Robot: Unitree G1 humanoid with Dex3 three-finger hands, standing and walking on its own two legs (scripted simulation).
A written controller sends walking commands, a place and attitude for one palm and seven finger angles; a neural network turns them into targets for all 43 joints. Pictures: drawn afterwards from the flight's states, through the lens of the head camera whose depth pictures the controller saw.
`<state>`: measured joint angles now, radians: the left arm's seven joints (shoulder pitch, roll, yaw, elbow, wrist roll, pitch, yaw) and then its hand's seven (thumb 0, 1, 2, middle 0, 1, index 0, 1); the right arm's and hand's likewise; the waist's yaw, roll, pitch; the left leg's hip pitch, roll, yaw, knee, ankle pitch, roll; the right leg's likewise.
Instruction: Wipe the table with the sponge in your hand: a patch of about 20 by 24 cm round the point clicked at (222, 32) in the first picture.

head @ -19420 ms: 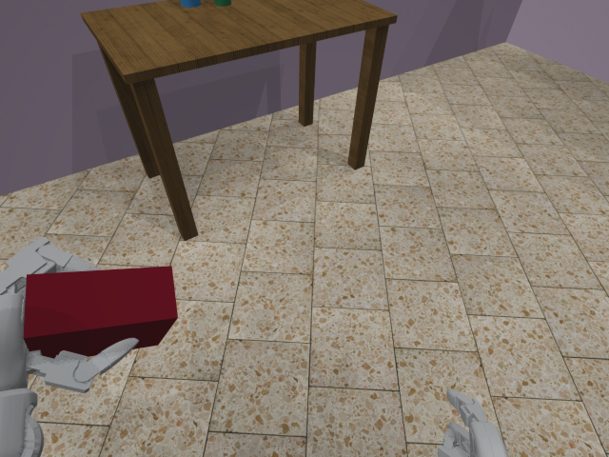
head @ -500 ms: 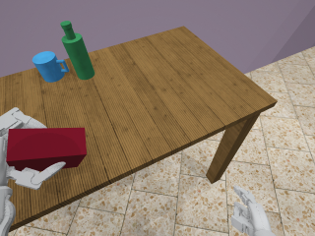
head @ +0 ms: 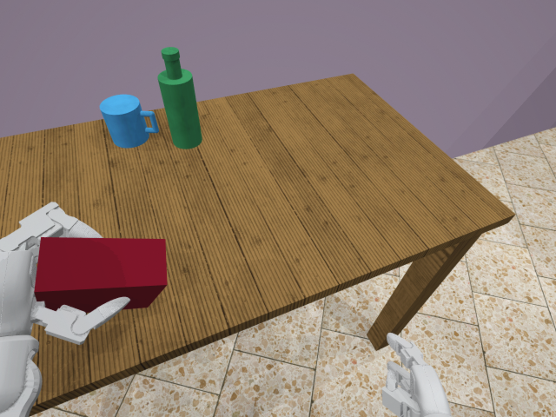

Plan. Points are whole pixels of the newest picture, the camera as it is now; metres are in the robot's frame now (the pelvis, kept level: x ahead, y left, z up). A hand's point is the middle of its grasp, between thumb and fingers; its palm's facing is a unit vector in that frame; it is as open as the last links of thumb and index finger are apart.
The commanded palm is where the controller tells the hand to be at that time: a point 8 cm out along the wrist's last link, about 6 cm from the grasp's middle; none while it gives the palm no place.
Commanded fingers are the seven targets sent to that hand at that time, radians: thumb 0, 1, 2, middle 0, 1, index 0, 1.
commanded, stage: come to a stop and stand still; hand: left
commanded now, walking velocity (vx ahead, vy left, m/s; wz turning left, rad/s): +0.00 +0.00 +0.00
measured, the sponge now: (120, 277) +0.24 +0.21 +0.12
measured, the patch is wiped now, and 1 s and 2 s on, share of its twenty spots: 0.00 0.00 0.00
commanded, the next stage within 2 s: look again from close up in 0.80 s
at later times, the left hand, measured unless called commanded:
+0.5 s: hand (60, 267) +0.22 +0.25 +0.17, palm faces +0.43 -0.78 -0.45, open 9.6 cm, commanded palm +0.14 +0.26 +0.18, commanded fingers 0.00 0.10 1.30 -1.20 -1.60 -1.20 -1.60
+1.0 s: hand (74, 269) +0.22 +0.24 +0.17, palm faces +0.42 -0.84 -0.34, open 9.6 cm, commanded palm +0.15 +0.27 +0.18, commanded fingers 0.00 0.10 1.30 -1.20 -1.60 -1.20 -1.60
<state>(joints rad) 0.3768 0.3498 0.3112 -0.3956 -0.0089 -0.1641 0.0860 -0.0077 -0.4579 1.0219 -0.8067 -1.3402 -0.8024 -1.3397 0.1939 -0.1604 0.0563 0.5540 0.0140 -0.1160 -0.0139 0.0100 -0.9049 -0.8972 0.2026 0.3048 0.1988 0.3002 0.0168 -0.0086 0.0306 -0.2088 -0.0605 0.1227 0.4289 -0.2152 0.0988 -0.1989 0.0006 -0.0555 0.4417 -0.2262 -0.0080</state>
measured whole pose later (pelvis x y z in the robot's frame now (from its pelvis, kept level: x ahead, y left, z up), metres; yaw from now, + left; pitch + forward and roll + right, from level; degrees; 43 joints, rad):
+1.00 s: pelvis +0.00 -0.02 +0.00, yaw +1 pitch -1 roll -2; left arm 0.37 0.35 0.37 -0.46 -0.03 -0.21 0.11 -0.01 -0.46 1.02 -0.80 -1.35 -0.80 -1.35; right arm 0.22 -0.21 0.03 0.59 0.01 -0.16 -0.03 0.01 -0.91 -0.90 0.20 0.30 0.20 0.30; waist 0.02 -0.02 0.06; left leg -0.24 -0.03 0.09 0.48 -0.23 0.08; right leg -0.19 0.03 -0.09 0.41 -0.21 -0.03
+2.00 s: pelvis +0.00 -0.08 +0.00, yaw +0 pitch +0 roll -1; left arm 0.42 0.35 0.34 -0.46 -0.08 -0.14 0.09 -0.01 -0.45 1.03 -0.80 -1.36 -0.79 -1.35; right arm 0.22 -0.23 -0.02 0.55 0.03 -0.08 -0.04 0.01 -0.91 -0.90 0.20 0.30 0.20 0.30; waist 0.01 0.00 0.02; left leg -0.29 0.05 0.05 0.55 -0.27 0.01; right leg -0.21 0.13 -0.08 0.42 -0.23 -0.13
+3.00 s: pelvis -0.06 -0.01 +0.00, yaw +0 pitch -4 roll -1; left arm 0.33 0.34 0.34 -0.42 -0.01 -0.20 0.13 -0.01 -0.45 1.03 -0.78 -1.37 -0.78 -1.37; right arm 0.24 -0.19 0.03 0.59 0.01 -0.16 -0.02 0.01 -0.91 -0.90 0.20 0.30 0.20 0.30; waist 0.03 -0.04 0.05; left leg -0.21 -0.06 0.01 0.47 -0.20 0.07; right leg -0.24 0.03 -0.01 0.45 -0.19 -0.01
